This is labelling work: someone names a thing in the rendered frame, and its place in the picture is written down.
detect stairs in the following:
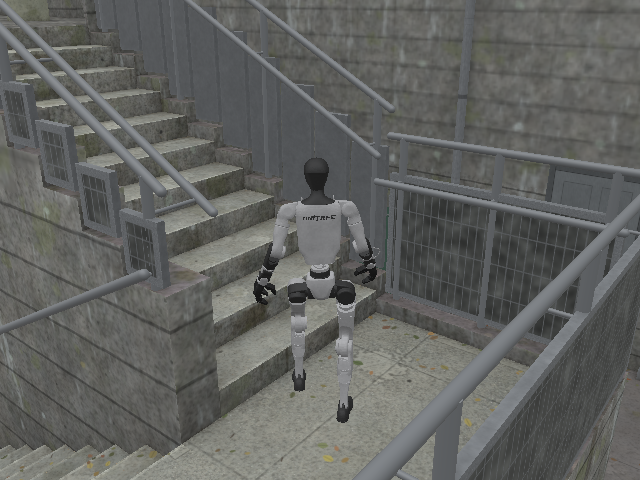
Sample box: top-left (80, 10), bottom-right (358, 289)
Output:
top-left (0, 444), bottom-right (164, 480)
top-left (6, 25), bottom-right (377, 417)

